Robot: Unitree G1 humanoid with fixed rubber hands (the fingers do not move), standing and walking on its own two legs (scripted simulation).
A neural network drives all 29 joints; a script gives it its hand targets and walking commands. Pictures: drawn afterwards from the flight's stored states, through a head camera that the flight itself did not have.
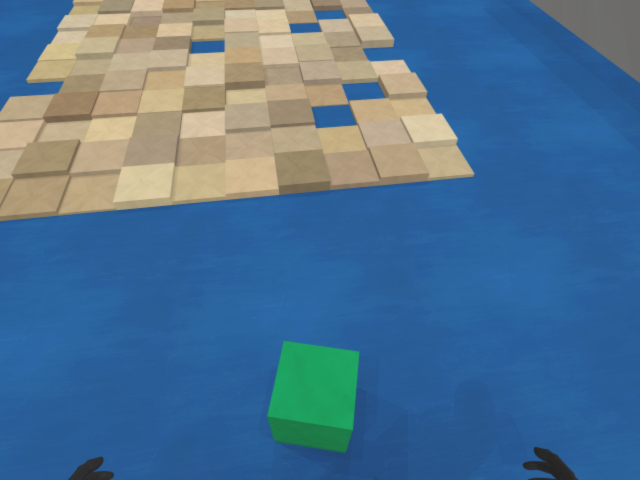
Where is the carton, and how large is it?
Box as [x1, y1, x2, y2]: [267, 341, 358, 452]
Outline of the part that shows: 284,341 267,415 274,440 345,452 352,430 358,352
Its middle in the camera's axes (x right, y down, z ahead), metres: -0.02 +0.45 +1.10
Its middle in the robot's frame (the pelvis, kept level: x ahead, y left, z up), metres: +0.42 +0.00 -0.66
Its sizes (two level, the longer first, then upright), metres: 0.210 0.200 0.250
